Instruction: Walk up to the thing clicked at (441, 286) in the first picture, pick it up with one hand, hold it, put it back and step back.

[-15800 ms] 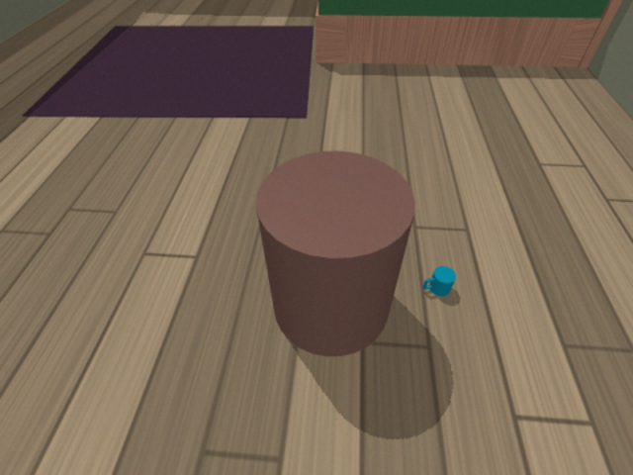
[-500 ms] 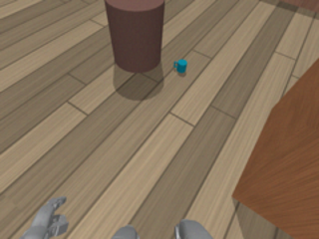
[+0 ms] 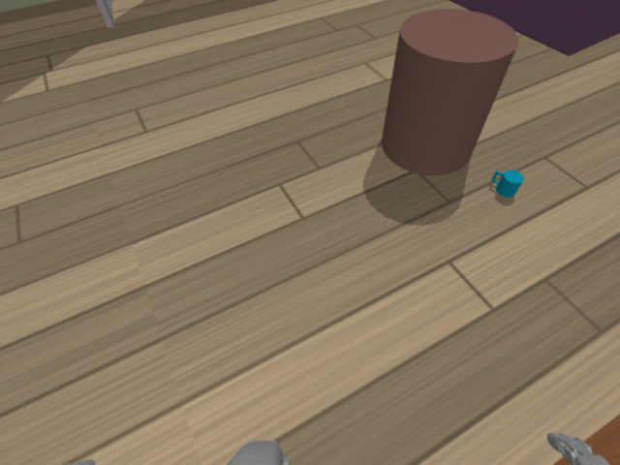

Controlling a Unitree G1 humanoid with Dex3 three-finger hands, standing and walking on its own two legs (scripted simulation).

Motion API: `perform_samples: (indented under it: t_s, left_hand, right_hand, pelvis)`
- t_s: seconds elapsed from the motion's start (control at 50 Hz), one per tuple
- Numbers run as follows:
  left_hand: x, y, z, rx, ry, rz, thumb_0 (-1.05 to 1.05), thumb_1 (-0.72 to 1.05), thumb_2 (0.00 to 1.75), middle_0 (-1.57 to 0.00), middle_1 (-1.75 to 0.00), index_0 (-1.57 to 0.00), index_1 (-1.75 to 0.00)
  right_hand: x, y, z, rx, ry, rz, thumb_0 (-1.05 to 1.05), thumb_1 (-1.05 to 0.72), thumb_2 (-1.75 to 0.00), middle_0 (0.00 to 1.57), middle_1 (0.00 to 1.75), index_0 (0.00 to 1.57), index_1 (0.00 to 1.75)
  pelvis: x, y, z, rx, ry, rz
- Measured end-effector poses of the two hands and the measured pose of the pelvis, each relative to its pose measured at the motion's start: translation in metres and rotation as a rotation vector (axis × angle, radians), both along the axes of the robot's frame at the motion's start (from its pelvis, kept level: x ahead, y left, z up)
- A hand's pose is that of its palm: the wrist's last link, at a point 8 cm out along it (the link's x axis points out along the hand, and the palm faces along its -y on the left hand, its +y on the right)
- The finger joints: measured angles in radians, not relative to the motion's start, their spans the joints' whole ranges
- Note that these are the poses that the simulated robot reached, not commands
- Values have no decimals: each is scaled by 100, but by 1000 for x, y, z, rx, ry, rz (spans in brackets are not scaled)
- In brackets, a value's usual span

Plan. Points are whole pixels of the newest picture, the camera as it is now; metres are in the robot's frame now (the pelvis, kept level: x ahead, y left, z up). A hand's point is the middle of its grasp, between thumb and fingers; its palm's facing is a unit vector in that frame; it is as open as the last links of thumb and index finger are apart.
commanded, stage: walk up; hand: left
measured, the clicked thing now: (505, 182) +1.34 -0.71 -0.72
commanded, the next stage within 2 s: stand in 1.36 s
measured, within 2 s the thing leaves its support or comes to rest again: neither
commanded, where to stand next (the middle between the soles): +0.08 +0.03 m, yaw +13 degrees
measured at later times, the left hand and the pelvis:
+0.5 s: hand out of the picture -0.02 +0.28 -0.13, palm faces +0.20 -0.88 -0.44, open 7.4 cm; pelvis +0.00 +0.00 +0.00, yaw +12 degrees
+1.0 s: hand out of the picture +0.03 +0.29 -0.14, palm faces +0.22 -0.91 -0.35, open 7.4 cm; pelvis +0.02 +0.02 +0.00, yaw +15 degrees
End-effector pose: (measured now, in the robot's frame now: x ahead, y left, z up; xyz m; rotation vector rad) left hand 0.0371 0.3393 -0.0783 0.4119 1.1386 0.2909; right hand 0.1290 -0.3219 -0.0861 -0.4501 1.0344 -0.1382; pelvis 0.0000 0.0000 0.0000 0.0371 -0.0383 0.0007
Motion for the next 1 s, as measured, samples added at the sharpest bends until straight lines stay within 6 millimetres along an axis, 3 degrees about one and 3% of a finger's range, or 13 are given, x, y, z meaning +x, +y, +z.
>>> perform_samples:
  t_s: [0.08,0.18,0.4,0.48,0.56,0.64,0.72,1.0]
  left_hand:
    - [-29,16,-24,-18,41,64,0,91,90,-21,-30,-20,-30]
    - [-43,8,-33,-63,50,125,1,91,90,-21,-30,-20,-30]
    - [-68,-21,-25,-40,20,173,0,91,90,-21,-30,-20,-30]
    - [-75,-19,-11,-28,11,208,0,90,90,-21,-30,-21,-30]
    - [-79,-5,-5,-19,15,210,0,90,90,-21,-30,-21,-30]
    - [-79,17,-17,-22,27,236,0,90,90,-21,-30,-21,-30]
    - [-70,22,-26,-48,51,263,0,91,90,-21,-30,-20,-30]
    - [-27,-12,-28,-127,15,236,0,91,90,-21,-30,-20,-30]
  right_hand:
    - [21,21,0,-19,-48,55,1,-90,-90,21,30,20,30]
    - [24,41,5,-7,-59,90,0,-90,-90,21,30,20,30]
    - [29,38,-24,45,5,115,1,-90,-90,21,30,21,30]
    - [27,40,-24,50,62,140,1,-90,-90,21,30,20,30]
    - [25,44,-22,37,109,162,1,-90,-90,21,30,20,30]
    - [25,53,-25,4,107,163,1,-90,-90,21,30,20,30]
    - [26,66,-21,9,89,159,1,-90,-90,21,30,20,30]
    - [62,79,-20,63,69,171,1,-90,-90,21,30,20,30]
  pelvis:
    - [-1,12,-12,14,-10,35]
    - [0,15,-8,-14,-18,89]
    - [-2,-2,-13,-48,-20,171]
    - [-1,2,-3,-34,-17,205]
    - [1,11,0,-26,-4,234]
    - [3,25,-8,-4,-8,246]
    - [7,30,-7,-15,-6,257]
    - [20,19,4,-34,-12,263]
